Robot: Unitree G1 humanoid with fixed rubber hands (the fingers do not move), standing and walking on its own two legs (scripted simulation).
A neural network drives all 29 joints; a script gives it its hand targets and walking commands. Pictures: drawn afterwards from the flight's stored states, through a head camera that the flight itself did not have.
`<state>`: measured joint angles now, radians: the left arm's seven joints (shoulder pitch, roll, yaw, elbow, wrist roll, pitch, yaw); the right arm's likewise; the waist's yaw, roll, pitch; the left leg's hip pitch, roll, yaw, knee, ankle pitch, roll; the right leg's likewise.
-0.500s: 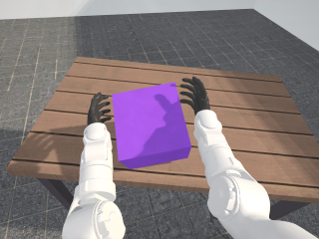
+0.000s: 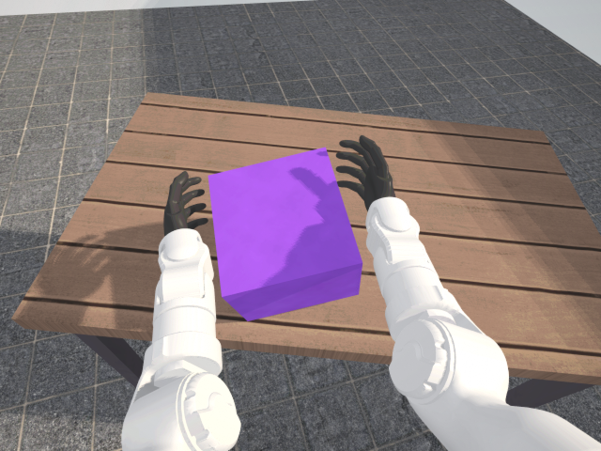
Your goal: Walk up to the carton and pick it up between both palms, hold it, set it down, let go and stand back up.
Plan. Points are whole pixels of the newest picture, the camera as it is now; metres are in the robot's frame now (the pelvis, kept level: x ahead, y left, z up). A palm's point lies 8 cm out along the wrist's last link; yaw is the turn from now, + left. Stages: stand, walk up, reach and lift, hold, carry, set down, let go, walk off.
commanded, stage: set down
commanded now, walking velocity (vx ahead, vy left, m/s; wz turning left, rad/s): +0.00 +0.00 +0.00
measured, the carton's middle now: (285, 236) +0.43 +0.07 +0.00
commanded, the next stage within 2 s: none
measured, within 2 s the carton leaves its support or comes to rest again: rests again in 0.56 s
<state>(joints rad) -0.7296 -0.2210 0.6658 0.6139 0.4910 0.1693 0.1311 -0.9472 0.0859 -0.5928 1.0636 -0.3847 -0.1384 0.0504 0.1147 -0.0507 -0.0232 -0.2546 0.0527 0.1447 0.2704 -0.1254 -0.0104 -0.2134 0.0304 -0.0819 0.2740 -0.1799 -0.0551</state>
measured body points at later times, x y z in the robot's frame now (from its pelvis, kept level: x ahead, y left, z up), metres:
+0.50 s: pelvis +0.00 +0.00 +0.00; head +0.07 +0.01 +0.44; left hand +0.39 +0.21 +0.05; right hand +0.46 -0.05 +0.07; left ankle +0.00 +0.12 -0.75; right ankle -0.03 -0.08 -0.75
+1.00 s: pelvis +0.00 +0.00 +0.00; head +0.08 +0.01 +0.44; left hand +0.39 +0.21 +0.04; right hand +0.46 -0.06 +0.07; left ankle +0.00 +0.12 -0.75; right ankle -0.03 -0.08 -0.75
